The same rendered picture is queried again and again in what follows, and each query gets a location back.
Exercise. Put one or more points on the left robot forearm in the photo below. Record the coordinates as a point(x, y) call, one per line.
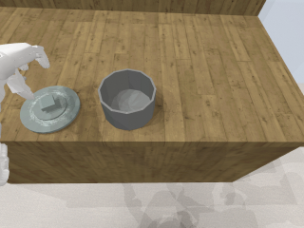
point(7, 69)

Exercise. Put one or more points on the table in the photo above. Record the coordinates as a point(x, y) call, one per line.
point(226, 104)

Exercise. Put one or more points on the pot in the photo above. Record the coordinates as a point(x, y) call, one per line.
point(128, 98)

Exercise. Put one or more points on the lid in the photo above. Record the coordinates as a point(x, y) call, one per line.
point(67, 108)

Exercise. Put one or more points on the knob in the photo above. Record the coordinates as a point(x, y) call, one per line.
point(47, 103)

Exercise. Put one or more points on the left robot hand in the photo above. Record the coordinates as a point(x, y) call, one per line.
point(21, 54)

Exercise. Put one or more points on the robot left upper arm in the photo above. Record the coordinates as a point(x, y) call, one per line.
point(4, 164)

